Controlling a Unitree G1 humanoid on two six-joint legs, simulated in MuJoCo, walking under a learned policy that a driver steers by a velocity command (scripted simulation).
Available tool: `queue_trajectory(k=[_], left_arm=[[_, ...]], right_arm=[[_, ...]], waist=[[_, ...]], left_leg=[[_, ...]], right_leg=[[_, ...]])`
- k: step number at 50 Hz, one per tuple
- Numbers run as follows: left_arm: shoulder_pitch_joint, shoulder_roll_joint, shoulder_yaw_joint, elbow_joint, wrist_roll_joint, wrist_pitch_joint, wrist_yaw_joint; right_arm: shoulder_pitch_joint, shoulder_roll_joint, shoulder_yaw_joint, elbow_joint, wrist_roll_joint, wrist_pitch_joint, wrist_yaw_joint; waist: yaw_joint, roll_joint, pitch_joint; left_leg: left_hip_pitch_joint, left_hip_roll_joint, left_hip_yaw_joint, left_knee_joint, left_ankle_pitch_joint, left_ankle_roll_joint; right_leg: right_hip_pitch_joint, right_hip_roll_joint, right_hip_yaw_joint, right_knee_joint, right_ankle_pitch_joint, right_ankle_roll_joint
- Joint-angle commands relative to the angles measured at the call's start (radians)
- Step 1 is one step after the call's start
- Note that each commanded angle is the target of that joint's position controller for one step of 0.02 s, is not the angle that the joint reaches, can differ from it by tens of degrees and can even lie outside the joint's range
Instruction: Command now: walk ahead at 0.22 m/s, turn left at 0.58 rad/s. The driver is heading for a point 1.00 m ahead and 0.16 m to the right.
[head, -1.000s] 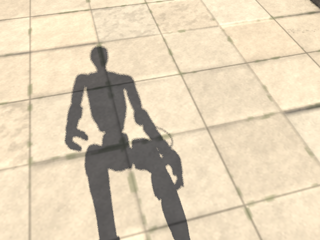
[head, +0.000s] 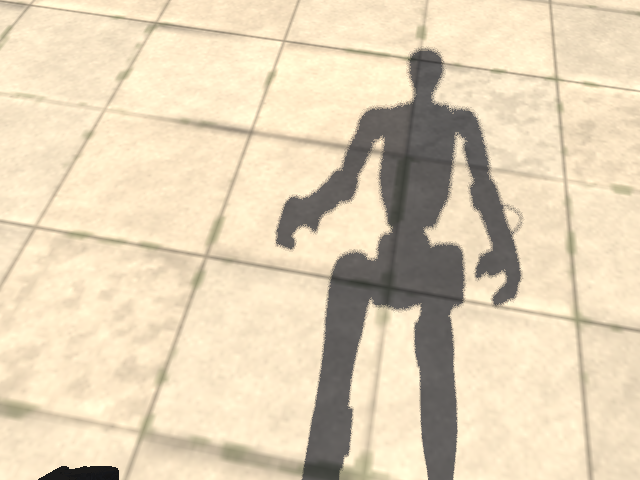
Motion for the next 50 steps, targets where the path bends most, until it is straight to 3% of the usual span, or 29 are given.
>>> queue_trajectory(k=[1,5,8,9,10,11,12,13,15,17,19,22,24,25,26,27,28,30,32,35,38,40,41,42,43,44,46,47,50], left_arm=[[0.008,0.044,0.004,-0.053,-0.004,0.005,-0.005],[-0.031,0.089,0.015,-0.082,-0.009,0.008,-0.018],[0.067,0.129,0.03,-0.067,0.006,-0.015,-0.017],[0.134,0.185,0.04,-0.068,0.027,-0.016,-0.007],[0.154,0.212,0.039,-0.068,0.049,0.0,-0.002],[0.151,0.169,0.037,-0.071,0.01,0.017,-0.003],[0.11,0.1,0.019,-0.099,0.001,0.028,0.001],[0.089,0.08,0.008,-0.099,0.008,0.041,0.001],[0.044,0.083,-0.002,-0.093,0.013,0.061,-0.001],[0.012,0.063,-0.01,-0.08,0.014,0.063,-0.009],[0.019,0.066,-0.008,-0.067,0.002,0.064,-0.02],[0.06,0.138,0.013,-0.06,-0.017,0.074,-0.023],[0.081,0.14,0.012,-0.058,-0.033,0.081,-0.018],[0.087,0.121,0.007,-0.06,-0.031,0.077,-0.018],[0.083,0.08,-0.001,-0.08,-0.023,0.07,-0.022],[0.06,0.076,-0.002,-0.093,-0.026,0.065,-0.022],[0.065,0.1,0.01,-0.088,-0.025,0.065,-0.023],[0.109,0.123,0.033,-0.071,-0.029,0.085,-0.017],[0.144,0.089,0.03,-0.069,-0.031,0.106,-0.014],[0.107,0.045,0.01,-0.102,-0.037,0.115,-0.03],[0.096,0.073,0.016,-0.136,-0.041,0.119,-0.054],[0.168,0.087,0.028,-0.12,-0.034,0.123,-0.057],[0.2,0.123,0.043,-0.118,-0.028,0.123,-0.045],[0.232,0.269,0.078,-0.139,-0.021,0.122,-0.025],[0.257,0.282,0.07,-0.154,0.011,0.106,-0.036],[0.252,0.244,0.058,-0.159,0.017,0.087,-0.043],[0.165,0.197,0.047,-0.163,-0.013,0.076,-0.028],[0.128,0.179,0.039,-0.171,-0.026,0.082,-0.018],[0.116,0.173,0.036,-0.188,-0.02,0.098,0.0]], right_arm=[[-0.028,-0.179,-0.047,-0.081,0.01,0.01,-0.024],[-0.015,-0.161,-0.042,-0.084,0.007,0.033,-0.035],[-0.071,-0.13,-0.03,-0.12,0.006,0.034,-0.041],[-0.065,-0.077,-0.012,-0.148,-0.01,0.028,-0.04],[0.135,-0.039,-0.003,-0.142,-0.002,0.025,-0.038],[0.196,-0.152,-0.02,-0.119,0.005,0.03,-0.03],[0.1,-0.216,-0.041,-0.115,0.014,0.048,-0.032],[0.028,-0.21,-0.041,-0.119,0.009,0.068,-0.041],[-0.005,-0.154,-0.029,-0.131,0.0,0.092,-0.046],[0.032,-0.073,-0.002,-0.119,-0.007,0.088,-0.041],[0.002,-0.038,0.016,-0.114,-0.022,0.074,-0.038],[-0.005,-0.094,0.001,-0.099,-0.011,0.066,-0.035],[-0.001,-0.119,-0.007,-0.095,-0.015,0.065,-0.035],[0.005,-0.155,-0.014,-0.106,-0.026,0.065,-0.039],[-0.002,-0.22,-0.032,-0.106,-0.039,0.069,-0.045],[-0.002,-0.205,-0.035,-0.097,-0.043,0.07,-0.042],[-0.066,-0.184,-0.03,-0.125,-0.047,0.062,-0.043],[-0.103,-0.163,-0.026,-0.141,-0.04,0.038,-0.053],[-0.125,-0.151,-0.023,-0.136,-0.018,0.026,-0.056],[-0.133,-0.163,-0.032,-0.127,-0.01,0.042,-0.054],[-0.105,-0.196,-0.045,-0.113,-0.001,0.055,-0.054],[-0.117,-0.192,-0.043,-0.106,0.018,0.051,-0.051],[-0.056,-0.165,-0.037,-0.081,0.013,0.044,-0.043],[-0.042,-0.103,-0.018,-0.112,-0.037,0.036,-0.035],[-0.154,-0.091,-0.008,-0.162,-0.039,0.028,-0.04],[-0.191,-0.141,-0.021,-0.163,-0.017,0.029,-0.042],[-0.177,-0.148,-0.028,-0.137,-0.013,0.037,-0.056],[-0.17,-0.163,-0.035,-0.135,-0.019,0.042,-0.064],[-0.128,-0.13,-0.03,-0.126,-0.013,0.039,-0.056]], waist=[[0.02,0.114,-0.15],[0.012,0.14,-0.152],[0.077,0.143,-0.171],[0.086,0.025,-0.27],[-0.003,-0.232,-0.378],[-0.006,-0.226,-0.42],[0.033,-0.131,-0.317],[0.047,-0.074,-0.255],[0.027,-0.08,-0.163],[-0.004,-0.108,-0.152],[0.018,-0.148,-0.165],[0.025,-0.147,-0.173],[0.013,-0.129,-0.15],[0.011,-0.083,-0.152],[0.037,0.083,-0.132],[0.029,0.222,-0.116],[0.026,0.252,-0.086],[0.03,0.216,-0.078],[0.049,0.167,-0.083],[0.025,0.182,-0.106],[0.01,0.207,-0.136],[0.053,0.181,-0.145],[0.057,0.094,-0.158],[0.035,-0.209,-0.185],[0.096,-0.274,-0.239],[0.118,-0.136,-0.235],[0.07,-0.05,-0.163],[0.052,-0.062,-0.147],[0.031,-0.086,-0.166]], left_leg=[[-0.046,0.174,-0.103,-0.023,0.571,0.101],[0.031,0.204,-0.236,0.062,0.389,0.073],[0.041,0.151,-0.291,0.226,0.273,0.022],[-0.065,0.075,-0.212,0.444,0.067,-0.027],[-0.308,-0.068,-0.114,0.698,-0.584,-0.09],[-0.379,0.024,-0.103,0.846,-0.559,-0.123],[-0.417,0.063,-0.079,0.913,-0.475,-0.149],[-0.414,0.077,-0.051,0.916,-0.409,-0.161],[-0.326,0.09,-0.045,0.866,-0.346,-0.166],[-0.196,0.099,0.008,0.652,-0.32,-0.16],[-0.1,0.109,0.043,0.422,-0.298,-0.158],[-0.013,0.081,0.062,0.195,-0.122,-0.139],[0.089,0.086,0.058,0.06,-0.036,-0.088],[0.158,0.17,-0.007,0.053,-0.011,-0.047],[0.145,0.281,-0.102,0.035,-0.045,0.016],[0.045,0.357,-0.181,-0.046,-0.093,0.077],[0.015,0.41,-0.219,-0.078,-0.032,0.11],[0.054,0.444,-0.201,-0.05,0.256,0.133],[0.111,0.435,-0.125,-0.004,0.444,0.12],[0.118,0.386,-0.009,0.026,0.459,0.09],[0.131,0.404,0.013,0.065,0.434,0.082],[0.076,0.388,0.056,0.153,0.349,0.032],[-0.004,0.344,0.117,0.27,0.214,-0.035],[-0.272,0.228,0.211,0.586,-0.21,-0.15],[-0.43,0.098,0.074,0.788,-0.561,-0.179],[-0.454,0.123,0.001,0.889,-0.532,-0.169],[-0.472,0.154,-0.011,0.845,-0.37,-0.153],[-0.447,0.161,-0.017,0.8,-0.31,-0.156],[-0.368,0.122,0.001,0.723,-0.214,-0.172]], right_leg=[[0.194,0.092,-0.065,-0.187,0.195,0.013],[0.214,0.114,-0.013,-0.322,0.177,0.003],[0.361,0.074,-0.003,-0.473,0.294,-0.054],[0.575,-0.102,0.134,-0.438,0.602,-0.123],[0.837,-0.36,0.44,-0.413,0.898,-0.336],[0.821,-0.415,0.568,-0.442,0.66,-0.388],[0.743,-0.33,0.422,-0.454,0.501,-0.344],[0.643,-0.253,0.32,-0.476,0.375,-0.302],[0.447,-0.171,0.222,-0.544,0.222,-0.282],[0.357,-0.093,0.114,-0.572,0.187,-0.26],[0.362,-0.068,0.095,-0.568,0.201,-0.26],[0.395,-0.093,0.169,-0.543,0.106,-0.268],[0.318,-0.076,0.197,-0.541,-0.029,-0.215],[0.238,-0.054,0.185,-0.506,-0.099,-0.168],[0.148,0.039,0.071,-0.416,-0.189,-0.112],[0.168,0.118,-0.055,-0.286,-0.214,-0.073],[0.158,0.121,-0.084,-0.136,-0.249,-0.055],[0.075,0.102,-0.058,0.119,-0.347,-0.032],[0.023,0.072,-0.04,0.189,-0.327,-0.01],[0.105,0.059,-0.109,0.032,-0.235,0.007],[0.215,0.082,-0.161,-0.133,-0.18,-0.013],[0.362,0.121,-0.196,-0.328,-0.018,-0.055],[0.488,0.11,-0.127,-0.424,0.148,-0.09],[0.683,-0.15,0.238,-0.437,0.602,-0.203],[0.67,-0.324,0.487,-0.476,0.736,-0.428],[0.664,-0.293,0.433,-0.491,0.642,-0.442],[0.601,-0.184,0.293,-0.482,0.456,-0.331],[0.56,-0.156,0.266,-0.491,0.409,-0.303],[0.512,-0.104,0.232,-0.509,0.362,-0.293]])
